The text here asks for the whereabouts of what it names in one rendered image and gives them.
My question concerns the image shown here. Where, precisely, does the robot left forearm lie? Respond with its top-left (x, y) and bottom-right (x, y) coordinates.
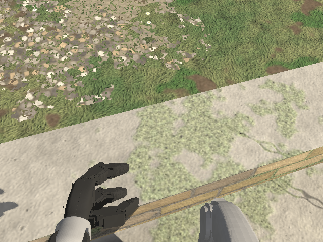
top-left (48, 216), bottom-right (91, 242)

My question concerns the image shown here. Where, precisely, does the left robot hand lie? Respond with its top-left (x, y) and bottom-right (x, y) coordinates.
top-left (63, 162), bottom-right (139, 229)

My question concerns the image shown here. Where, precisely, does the right robot thigh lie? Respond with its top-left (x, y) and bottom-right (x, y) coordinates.
top-left (200, 201), bottom-right (259, 242)

